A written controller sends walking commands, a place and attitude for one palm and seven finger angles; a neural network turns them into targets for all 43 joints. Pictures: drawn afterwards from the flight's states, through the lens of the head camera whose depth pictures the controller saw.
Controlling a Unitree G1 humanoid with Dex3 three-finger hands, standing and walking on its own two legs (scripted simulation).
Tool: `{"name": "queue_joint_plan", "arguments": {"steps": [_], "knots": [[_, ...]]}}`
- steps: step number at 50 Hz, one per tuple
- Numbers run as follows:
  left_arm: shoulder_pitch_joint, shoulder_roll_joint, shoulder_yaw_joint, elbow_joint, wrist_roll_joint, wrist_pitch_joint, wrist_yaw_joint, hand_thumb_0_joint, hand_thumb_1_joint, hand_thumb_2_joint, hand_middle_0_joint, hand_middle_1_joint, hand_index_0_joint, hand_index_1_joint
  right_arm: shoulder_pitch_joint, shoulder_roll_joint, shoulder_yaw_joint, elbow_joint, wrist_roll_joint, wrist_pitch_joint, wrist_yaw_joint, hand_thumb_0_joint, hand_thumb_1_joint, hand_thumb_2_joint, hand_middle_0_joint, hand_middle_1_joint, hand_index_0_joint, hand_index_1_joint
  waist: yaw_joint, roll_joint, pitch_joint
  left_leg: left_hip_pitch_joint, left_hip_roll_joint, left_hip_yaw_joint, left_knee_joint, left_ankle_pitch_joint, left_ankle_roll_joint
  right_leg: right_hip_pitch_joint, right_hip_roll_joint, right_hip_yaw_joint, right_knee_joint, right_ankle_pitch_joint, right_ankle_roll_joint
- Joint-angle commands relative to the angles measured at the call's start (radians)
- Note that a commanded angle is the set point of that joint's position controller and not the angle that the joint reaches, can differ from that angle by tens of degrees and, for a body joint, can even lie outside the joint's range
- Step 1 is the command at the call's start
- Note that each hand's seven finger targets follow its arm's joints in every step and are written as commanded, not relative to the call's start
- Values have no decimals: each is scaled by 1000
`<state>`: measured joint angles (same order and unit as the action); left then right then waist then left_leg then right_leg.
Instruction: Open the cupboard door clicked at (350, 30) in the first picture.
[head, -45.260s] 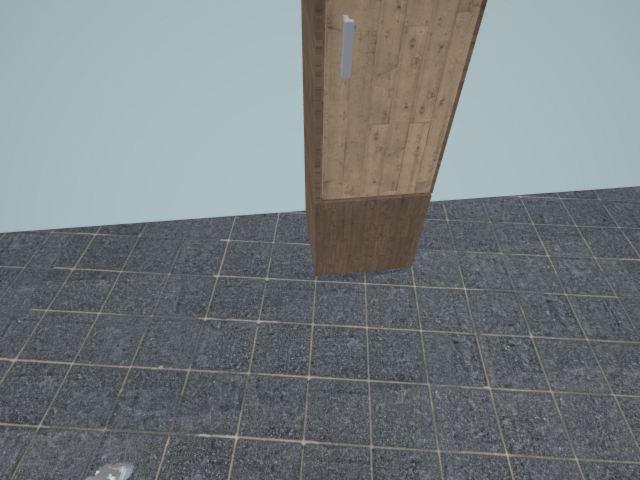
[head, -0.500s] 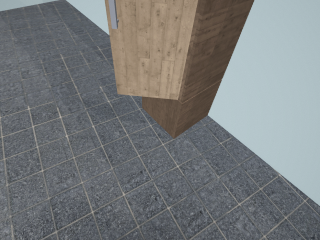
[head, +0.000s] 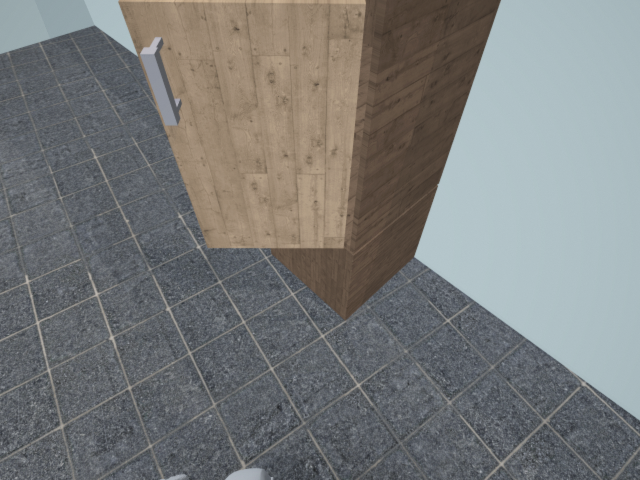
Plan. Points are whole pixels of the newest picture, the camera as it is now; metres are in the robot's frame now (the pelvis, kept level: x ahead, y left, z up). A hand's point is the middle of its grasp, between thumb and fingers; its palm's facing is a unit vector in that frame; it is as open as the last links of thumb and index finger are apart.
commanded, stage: come to a stop and stand still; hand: left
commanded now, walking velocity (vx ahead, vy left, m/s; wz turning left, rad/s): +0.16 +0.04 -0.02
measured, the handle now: (165, 82) +0.67 +0.27 +0.14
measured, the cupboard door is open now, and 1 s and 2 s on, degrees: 46 46 46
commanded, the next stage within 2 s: look again from close up in 1.02 s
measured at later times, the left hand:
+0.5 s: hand out of the picture +0.14 +0.23 -0.18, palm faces +0.00 -0.98 -0.22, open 7.4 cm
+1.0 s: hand out of the picture +0.13 +0.17 -0.17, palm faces +0.00 -0.98 -0.18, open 7.2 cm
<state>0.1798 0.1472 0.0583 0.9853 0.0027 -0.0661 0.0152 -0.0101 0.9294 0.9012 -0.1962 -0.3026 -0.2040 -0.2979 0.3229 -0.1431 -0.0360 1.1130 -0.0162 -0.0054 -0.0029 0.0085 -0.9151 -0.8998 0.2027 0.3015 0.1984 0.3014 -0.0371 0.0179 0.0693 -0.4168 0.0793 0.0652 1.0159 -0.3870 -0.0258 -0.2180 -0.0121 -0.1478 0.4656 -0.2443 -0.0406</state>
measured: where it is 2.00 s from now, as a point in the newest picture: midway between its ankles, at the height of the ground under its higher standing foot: outside the picture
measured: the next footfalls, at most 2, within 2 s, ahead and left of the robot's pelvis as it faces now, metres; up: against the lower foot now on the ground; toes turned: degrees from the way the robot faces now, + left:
left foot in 0.18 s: +0.12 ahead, +0.12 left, +0.00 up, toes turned +1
right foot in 0.60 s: +0.09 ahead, -0.08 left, +0.00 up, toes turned -3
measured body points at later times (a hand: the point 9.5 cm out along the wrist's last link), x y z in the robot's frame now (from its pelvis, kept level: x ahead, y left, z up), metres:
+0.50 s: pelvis +0.09 +0.04 +0.00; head +0.13 +0.05 +0.45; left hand +0.14 +0.28 -0.16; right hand +0.17 -0.19 -0.15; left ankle +0.14 +0.14 -0.74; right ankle +0.05 -0.09 -0.69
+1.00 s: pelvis +0.09 +0.00 +0.00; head +0.10 +0.00 +0.45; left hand +0.13 +0.23 -0.16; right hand +0.09 -0.23 -0.15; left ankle +0.08 +0.12 -0.74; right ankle +0.06 -0.12 -0.74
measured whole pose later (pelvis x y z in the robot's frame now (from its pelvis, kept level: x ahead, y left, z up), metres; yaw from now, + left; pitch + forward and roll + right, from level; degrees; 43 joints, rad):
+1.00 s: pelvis +0.09 +0.00 +0.00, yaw -2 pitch +0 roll +0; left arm 0.22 0.18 0.01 1.09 0.00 0.01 0.02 0.00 0.93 0.90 -0.20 -0.30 -0.20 -0.30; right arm 0.26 -0.14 -0.01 1.13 -0.01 0.01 -0.03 0.01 -0.91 -0.90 0.20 0.30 0.20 0.30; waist 0.00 -0.02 0.02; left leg -0.19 0.04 0.05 0.45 -0.26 -0.01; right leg -0.16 -0.01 -0.05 0.43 -0.27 0.00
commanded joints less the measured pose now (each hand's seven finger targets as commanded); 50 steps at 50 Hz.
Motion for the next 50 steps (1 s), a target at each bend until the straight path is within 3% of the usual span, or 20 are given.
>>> {"name": "queue_joint_plan", "arguments": {"steps": [1,6,7,9,10,11,12,16,22,25,28,30,31,32,36,38,40,42,45,50], "knots": [[116,123,14,23,14,-15,-6,0,900,900,-200,-300,-200,-300,6,-11,-4,-66,-4,-19,14,0,-900,-900,200,300,200,300,34,-140,-68,-1,11,23,-231,86,-25,54,-256,158,-228,354,-120],[106,151,11,58,10,3,-8,0,900,900,-200,-300,-200,-300,-20,-33,-3,-66,-9,-36,13,0,-900,-900,200,300,200,300,21,-139,-43,192,-45,57,-507,241,-21,-23,-214,139,-147,191,-65],[106,125,1,60,11,10,-6,0,900,900,-200,-300,-200,-300,1,-58,-6,-57,-8,-41,8,0,-900,-900,200,300,200,300,10,-81,-46,290,-22,22,-554,337,-15,-89,-179,118,-81,177,-31],[160,75,-24,61,-1,26,8,0,900,900,-200,-300,-200,-300,52,-175,-15,-55,-9,-45,-18,0,-900,-900,200,300,200,300,11,144,-140,365,203,-184,-573,748,98,-90,-84,45,59,-40,58],[184,68,-29,74,0,38,15,0,900,900,-200,-300,-200,-300,19,-199,-15,-59,-5,-32,-27,0,-900,-900,200,300,200,300,20,130,-131,294,250,-198,-598,813,139,-24,-68,50,82,-177,68],[199,69,-31,84,5,53,18,0,900,900,-200,-300,-200,-300,-28,-199,-15,-67,-4,-24,-34,0,-900,-900,200,300,200,300,29,100,-89,257,240,-191,-620,816,147,-20,-63,60,102,-210,71],[189,83,-32,94,4,71,17,0,900,900,-200,-300,-200,-300,-69,-196,-10,-70,1,-19,-42,0,-900,-900,200,300,200,300,38,163,-48,235,229,-186,-643,868,143,-39,-72,66,136,-204,76],[170,145,-8,61,8,105,14,0,900,900,-200,-300,-200,-300,-30,-243,-37,-78,3,4,-68,0,-900,-900,200,300,200,300,-1,187,-148,383,304,-203,-596,1154,219,-163,-54,138,438,-348,69],[132,106,12,-10,15,121,4,0,900,900,-200,-300,-200,-300,-134,-241,-57,-131,-10,15,-65,0,-900,-900,200,300,200,300,27,84,-189,287,293,-165,-611,754,226,-172,-31,155,489,-281,66],[138,91,12,-21,16,119,-1,0,900,900,-200,-300,-200,-300,-173,-235,-60,-139,-16,21,-48,0,-900,-900,200,300,200,300,43,165,-142,152,251,-156,-673,428,179,-62,-28,107,318,-206,59],[201,121,15,-3,23,104,1,0,900,900,-200,-300,-200,-300,-170,-202,-59,-141,-4,31,-31,0,-900,-900,200,300,200,300,76,33,-108,17,141,-100,-599,133,95,109,-37,107,-1,1,47],[104,247,23,-41,32,88,10,0,900,900,-200,-300,-200,-300,-164,-102,-41,-164,5,48,-12,0,-900,-900,200,300,200,300,51,-331,-14,-11,-47,16,-320,-118,0,-94,-324,447,-289,-217,-83],[51,253,16,-65,29,87,10,0,900,900,-200,-300,-200,-300,-180,-121,-42,-170,2,56,-3,0,-900,-900,200,300,200,300,59,-275,1,35,-43,-33,-195,-146,13,-205,-348,443,-322,-324,-125],[7,235,14,-74,32,87,12,0,900,900,-200,-300,-200,-300,-160,-98,-44,-170,1,55,3,0,-900,-900,200,300,200,300,31,-182,-2,66,-51,-32,-172,-111,17,-238,-313,390,-304,-324,-119],[4,179,-5,-29,19,61,13,0,900,900,-200,-300,-200,-300,-75,-85,-25,-109,1,39,-7,0,-900,-900,200,300,200,300,7,-206,-27,103,-43,-23,-346,4,4,-59,-216,244,-145,161,-86],[42,161,-15,-1,9,57,11,0,900,900,-200,-300,-200,-300,-44,-87,-15,-78,2,19,-12,0,-900,-900,200,300,200,300,10,-76,-64,225,-24,-61,-584,240,13,-37,-175,215,-44,218,-31],[97,124,-24,14,-5,55,10,0,900,900,-200,-300,-200,-300,-56,-152,-12,-71,-5,-6,-28,0,-900,-900,200,300,200,300,54,88,-113,215,106,-178,-621,466,65,41,-97,158,-18,159,33],[86,123,-23,32,2,56,11,0,900,900,-200,-300,-200,-300,-74,-144,-6,-58,-3,-7,-32,0,-900,-900,200,300,200,300,57,28,-76,185,83,-145,-629,395,47,67,-90,173,-67,158,30],[80,133,-25,58,0,61,10,0,900,900,-200,-300,-200,-300,-48,-130,2,-30,0,-8,-34,0,-900,-900,200,300,200,300,49,111,-75,208,58,-114,-650,390,36,85,-94,167,-71,158,24],[84,129,-30,86,1,56,8,0,900,900,-200,-300,-200,-300,-26,-116,4,-15,3,-4,-33,0,-900,-900,200,300,200,300,39,-9,-38,223,39,-98,-676,271,30,60,-100,182,-134,108,20]]}}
